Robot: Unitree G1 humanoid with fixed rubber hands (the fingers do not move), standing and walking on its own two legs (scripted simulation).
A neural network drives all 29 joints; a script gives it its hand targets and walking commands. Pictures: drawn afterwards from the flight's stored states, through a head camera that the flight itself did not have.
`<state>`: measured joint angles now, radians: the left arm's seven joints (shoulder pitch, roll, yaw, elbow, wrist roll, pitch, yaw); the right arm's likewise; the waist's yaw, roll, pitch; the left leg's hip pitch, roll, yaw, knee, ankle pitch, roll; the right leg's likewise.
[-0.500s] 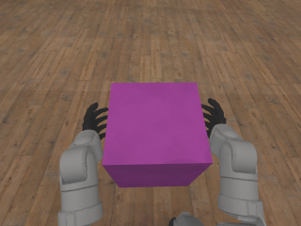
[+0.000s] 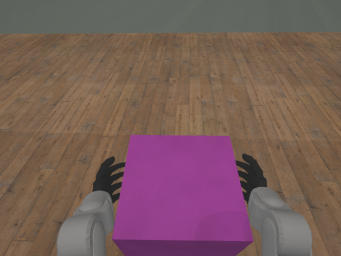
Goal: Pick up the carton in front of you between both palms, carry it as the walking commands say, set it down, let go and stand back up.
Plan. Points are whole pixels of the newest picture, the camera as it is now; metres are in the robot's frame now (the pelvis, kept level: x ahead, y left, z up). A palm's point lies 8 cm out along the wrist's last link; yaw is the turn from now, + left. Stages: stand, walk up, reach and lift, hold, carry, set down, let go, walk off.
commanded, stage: carry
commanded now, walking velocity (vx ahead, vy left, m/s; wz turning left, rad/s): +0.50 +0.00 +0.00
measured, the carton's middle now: (178, 204) +0.24 +0.00 +0.03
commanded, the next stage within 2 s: none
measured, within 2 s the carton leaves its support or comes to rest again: neither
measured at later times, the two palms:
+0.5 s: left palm (121, 115) +0.49 +0.16 +0.09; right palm (224, 113) +0.49 -0.14 +0.10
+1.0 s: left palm (128, 111) +0.56 +0.16 +0.06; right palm (219, 107) +0.56 -0.14 +0.06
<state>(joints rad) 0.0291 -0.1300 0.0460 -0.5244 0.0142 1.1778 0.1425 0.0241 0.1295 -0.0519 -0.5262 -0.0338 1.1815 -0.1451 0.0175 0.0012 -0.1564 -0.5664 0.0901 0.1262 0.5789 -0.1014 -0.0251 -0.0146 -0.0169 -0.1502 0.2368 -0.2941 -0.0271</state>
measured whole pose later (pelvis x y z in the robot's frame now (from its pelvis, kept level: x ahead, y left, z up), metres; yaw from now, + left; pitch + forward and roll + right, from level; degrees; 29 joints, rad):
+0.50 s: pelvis +0.26 +0.02 -0.01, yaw -2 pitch +2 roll +1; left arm 0.03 -0.13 0.05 -0.55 0.05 1.18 0.13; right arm 0.00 0.13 -0.05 -0.50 -0.04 1.16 -0.13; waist 0.00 -0.02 -0.13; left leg -0.17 0.04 0.20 0.47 -0.34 0.01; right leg -0.38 -0.07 -0.18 0.44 -0.06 0.00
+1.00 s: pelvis +0.31 +0.01 -0.02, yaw +1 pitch +3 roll -1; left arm -0.05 -0.13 0.07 -0.30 0.10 1.10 0.08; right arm -0.06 0.13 -0.08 -0.29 -0.12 1.10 -0.08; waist 0.01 0.02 -0.12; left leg -0.13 0.08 0.15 0.52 -0.44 -0.03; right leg -0.37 -0.06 -0.22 0.58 -0.27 -0.03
